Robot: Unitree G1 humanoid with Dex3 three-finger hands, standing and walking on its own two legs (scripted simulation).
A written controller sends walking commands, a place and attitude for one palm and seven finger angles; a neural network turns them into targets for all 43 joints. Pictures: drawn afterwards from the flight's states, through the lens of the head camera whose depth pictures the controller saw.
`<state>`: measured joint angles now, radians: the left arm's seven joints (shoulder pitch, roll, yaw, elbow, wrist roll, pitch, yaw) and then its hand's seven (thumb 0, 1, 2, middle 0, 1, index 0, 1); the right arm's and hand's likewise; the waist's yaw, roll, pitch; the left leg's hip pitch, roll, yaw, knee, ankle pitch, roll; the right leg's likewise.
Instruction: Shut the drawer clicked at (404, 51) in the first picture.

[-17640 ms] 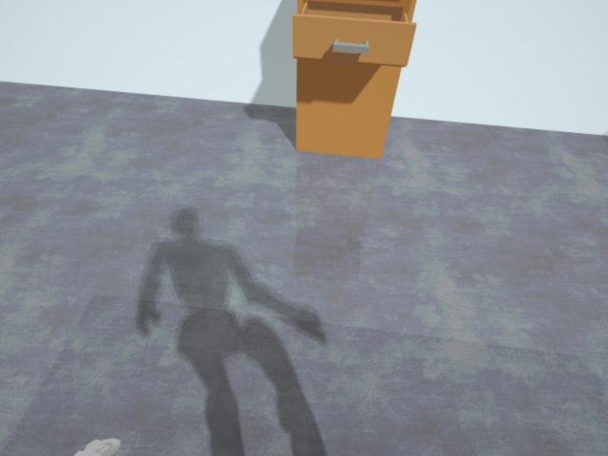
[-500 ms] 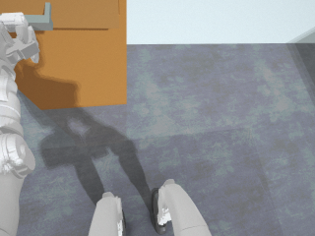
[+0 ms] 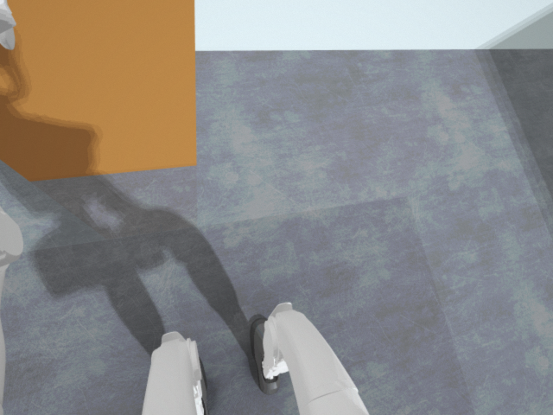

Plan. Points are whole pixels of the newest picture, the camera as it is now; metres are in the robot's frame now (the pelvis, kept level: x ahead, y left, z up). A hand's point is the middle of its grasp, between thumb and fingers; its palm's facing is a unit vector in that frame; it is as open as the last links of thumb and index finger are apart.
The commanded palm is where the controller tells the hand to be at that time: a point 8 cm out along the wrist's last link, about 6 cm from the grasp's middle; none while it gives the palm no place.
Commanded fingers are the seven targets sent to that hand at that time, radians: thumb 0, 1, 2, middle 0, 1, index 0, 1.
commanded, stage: push the drawer shut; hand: left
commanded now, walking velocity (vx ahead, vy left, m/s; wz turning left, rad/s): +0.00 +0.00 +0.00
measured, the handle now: out of the picture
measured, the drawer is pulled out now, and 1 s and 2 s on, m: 0.00 0.00 0.00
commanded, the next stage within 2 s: pull the fist back off the drawer in 0.22 s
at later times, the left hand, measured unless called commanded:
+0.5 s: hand out of the picture +0.60 +0.22 +0.07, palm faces +0.04 -1.00 -0.05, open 3.4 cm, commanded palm +0.62 +0.21 +0.07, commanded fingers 0.00 0.90 0.90 -1.40 -1.60 -1.40 -1.60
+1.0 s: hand (1, 12) +0.59 +0.21 +0.07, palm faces +0.04 -1.00 -0.03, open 3.3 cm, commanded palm +0.57 +0.24 +0.07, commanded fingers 0.00 0.90 0.90 -1.40 -1.60 -1.40 -1.60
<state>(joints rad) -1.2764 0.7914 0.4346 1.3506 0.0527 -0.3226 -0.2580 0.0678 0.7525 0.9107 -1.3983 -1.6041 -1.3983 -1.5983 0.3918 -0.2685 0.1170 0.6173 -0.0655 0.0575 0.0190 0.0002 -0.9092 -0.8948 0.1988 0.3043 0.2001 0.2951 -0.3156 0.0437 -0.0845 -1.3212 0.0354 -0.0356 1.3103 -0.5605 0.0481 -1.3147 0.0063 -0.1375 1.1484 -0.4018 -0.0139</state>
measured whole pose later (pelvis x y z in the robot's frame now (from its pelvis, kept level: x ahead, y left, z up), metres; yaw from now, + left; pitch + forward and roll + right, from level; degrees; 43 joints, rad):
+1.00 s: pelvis +0.02 +0.00 +0.02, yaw -1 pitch +31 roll -6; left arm -1.07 0.71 0.49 1.18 0.00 -0.31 -0.25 0.03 0.88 0.90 -1.40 -1.60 -1.40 -1.60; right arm 0.43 -0.26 0.10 0.58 -0.05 0.08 0.05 0.00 -0.91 -0.89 0.20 0.30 0.20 0.30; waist -0.28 0.04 -0.09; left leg -1.21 0.05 0.00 1.23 -0.56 0.05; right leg -1.23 0.03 -0.10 1.08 -0.40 -0.01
